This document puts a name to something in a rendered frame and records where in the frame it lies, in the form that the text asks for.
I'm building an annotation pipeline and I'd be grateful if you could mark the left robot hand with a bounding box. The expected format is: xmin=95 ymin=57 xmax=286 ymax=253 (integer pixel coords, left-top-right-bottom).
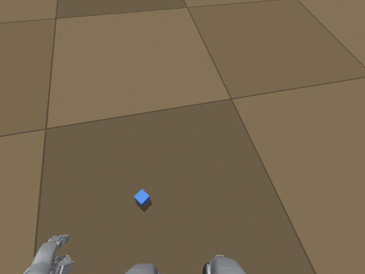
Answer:
xmin=31 ymin=235 xmax=75 ymax=274

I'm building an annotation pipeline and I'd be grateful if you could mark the cube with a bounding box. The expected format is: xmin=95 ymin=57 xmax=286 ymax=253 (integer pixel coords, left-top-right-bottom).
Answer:
xmin=134 ymin=189 xmax=150 ymax=207

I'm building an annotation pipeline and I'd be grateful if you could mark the left robot arm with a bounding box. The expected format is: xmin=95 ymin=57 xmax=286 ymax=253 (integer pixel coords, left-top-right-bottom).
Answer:
xmin=24 ymin=263 xmax=54 ymax=274

